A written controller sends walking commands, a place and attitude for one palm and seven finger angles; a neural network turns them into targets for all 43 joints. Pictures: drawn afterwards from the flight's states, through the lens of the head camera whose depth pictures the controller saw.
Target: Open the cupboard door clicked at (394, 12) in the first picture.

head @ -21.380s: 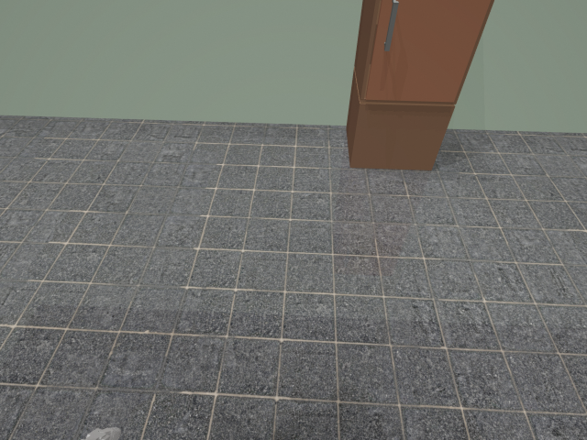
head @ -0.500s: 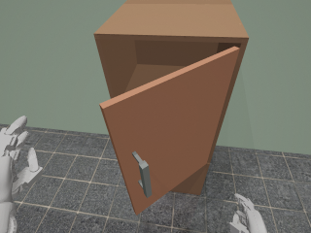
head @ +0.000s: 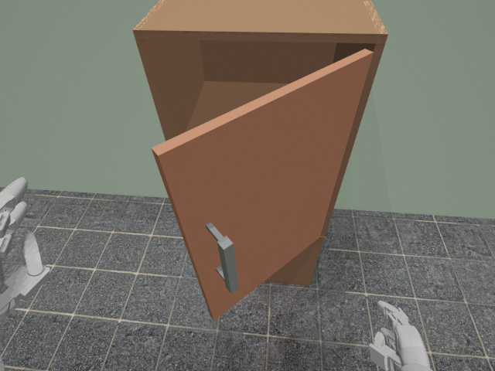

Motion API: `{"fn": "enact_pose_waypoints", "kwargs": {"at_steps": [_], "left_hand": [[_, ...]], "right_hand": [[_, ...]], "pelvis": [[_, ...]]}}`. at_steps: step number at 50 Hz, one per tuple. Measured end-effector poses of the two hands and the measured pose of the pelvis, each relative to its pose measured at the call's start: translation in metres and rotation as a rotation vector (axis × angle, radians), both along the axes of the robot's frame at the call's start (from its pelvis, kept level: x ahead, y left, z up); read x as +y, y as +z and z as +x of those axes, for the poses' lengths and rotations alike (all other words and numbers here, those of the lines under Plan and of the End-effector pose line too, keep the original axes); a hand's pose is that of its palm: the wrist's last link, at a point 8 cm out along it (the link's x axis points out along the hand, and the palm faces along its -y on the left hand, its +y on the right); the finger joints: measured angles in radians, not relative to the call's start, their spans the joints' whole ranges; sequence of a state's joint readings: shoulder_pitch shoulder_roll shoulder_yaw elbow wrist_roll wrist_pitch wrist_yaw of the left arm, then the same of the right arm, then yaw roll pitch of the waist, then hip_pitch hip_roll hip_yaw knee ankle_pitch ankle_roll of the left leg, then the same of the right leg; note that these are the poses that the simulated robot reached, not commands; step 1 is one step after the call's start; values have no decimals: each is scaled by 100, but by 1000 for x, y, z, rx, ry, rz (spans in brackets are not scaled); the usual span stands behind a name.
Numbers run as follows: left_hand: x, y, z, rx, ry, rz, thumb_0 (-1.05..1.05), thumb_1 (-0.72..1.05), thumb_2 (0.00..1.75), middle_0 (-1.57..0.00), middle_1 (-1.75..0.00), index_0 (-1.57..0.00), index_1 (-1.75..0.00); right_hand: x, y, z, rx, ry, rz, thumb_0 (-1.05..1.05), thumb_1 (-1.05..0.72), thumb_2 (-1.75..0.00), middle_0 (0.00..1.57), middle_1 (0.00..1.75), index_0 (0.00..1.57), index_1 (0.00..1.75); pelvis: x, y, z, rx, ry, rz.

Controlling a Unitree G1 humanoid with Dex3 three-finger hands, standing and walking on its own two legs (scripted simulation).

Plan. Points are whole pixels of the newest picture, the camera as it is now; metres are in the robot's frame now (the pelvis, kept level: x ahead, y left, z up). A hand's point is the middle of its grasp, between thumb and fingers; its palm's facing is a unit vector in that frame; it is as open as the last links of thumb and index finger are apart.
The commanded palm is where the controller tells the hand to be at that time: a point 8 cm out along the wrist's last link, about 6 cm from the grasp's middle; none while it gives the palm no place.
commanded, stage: step back with the hand held close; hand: left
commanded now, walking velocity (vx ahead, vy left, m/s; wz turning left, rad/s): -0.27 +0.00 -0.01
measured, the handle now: (222, 260) +0.31 +0.07 -0.02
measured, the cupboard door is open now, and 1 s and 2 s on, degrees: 44 44 44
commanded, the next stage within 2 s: stop stepping back and stand still in 0.86 s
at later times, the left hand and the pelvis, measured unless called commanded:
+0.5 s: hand out of the picture +0.11 +0.29 +0.15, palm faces +0.44 -0.75 -0.50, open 7.5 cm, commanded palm +0.05 +0.32 +0.17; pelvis -0.08 +0.02 -0.01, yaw +3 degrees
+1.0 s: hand out of the picture +0.07 +0.26 +0.16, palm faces +0.37 -0.81 -0.46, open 7.5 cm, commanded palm +0.01 +0.31 +0.17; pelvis -0.14 +0.01 -0.01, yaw -1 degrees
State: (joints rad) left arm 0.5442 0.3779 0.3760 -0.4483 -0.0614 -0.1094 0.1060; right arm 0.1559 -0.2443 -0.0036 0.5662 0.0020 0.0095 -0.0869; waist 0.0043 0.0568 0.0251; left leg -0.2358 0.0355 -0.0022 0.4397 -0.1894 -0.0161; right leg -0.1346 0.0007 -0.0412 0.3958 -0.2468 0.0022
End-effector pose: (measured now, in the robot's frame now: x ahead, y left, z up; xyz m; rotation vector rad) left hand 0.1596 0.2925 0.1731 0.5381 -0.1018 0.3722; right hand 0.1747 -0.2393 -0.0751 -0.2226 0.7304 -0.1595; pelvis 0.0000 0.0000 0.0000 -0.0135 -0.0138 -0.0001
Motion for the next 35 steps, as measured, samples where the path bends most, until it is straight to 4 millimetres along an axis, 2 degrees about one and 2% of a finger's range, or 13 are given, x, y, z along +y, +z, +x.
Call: {"fn": "enact_pose_waypoints", "kwargs": {"at_steps": [7, 17, 27, 32, 35], "left_hand": [[10, -2, -20, 8, -21, 24, 2, 88, 90, -21, -30, -21, -30], [22, 0, -55, -76, -22, 42, 1, 88, 90, -21, -30, -21, -30], [29, 1, -98, -129, 25, 66, 1, 88, 90, -21, -30, -21, -30], [36, -2, -104, -186, 17, 23, 1, 88, 90, -21, -30, -21, -30], [44, 3, -105, -201, 8, 50, 1, 88, 90, -21, -30, -21, -30]], "right_hand": [[2, 0, -29, 33, -36, -21, 1, -91, -90, 20, 30, 20, 30], [19, -1, -69, 22, -12, -33, 1, -91, -90, 20, 30, 20, 30], [28, -13, -95, 35, 50, -37, 1, -90, -90, 20, 30, 20, 30], [30, -15, -106, 48, 34, -72, 1, -90, -90, 20, 30, 20, 30], [36, -12, -112, 31, 30, -75, 1, -91, -90, 20, 30, 20, 30]], "pelvis": [[8, -2, -22, 6, -6, -4], [18, -7, -57, 6, 8, -23], [18, -15, -83, 4, 42, -33], [29, -19, -93, -9, 42, -43], [31, -18, -102, -7, 55, -63]]}}
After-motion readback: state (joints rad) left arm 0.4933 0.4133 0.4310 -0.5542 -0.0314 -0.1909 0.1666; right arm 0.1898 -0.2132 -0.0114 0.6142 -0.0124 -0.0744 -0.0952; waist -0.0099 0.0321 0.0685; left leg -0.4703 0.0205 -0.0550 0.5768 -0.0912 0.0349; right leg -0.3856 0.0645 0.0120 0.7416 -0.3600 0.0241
